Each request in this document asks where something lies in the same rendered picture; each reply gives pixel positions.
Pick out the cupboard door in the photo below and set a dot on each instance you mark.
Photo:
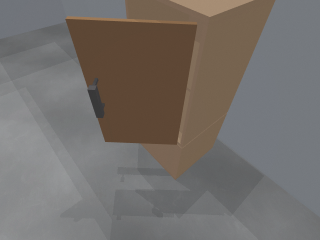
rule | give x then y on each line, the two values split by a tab
142	68

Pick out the handle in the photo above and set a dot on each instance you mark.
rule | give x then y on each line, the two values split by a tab
94	95

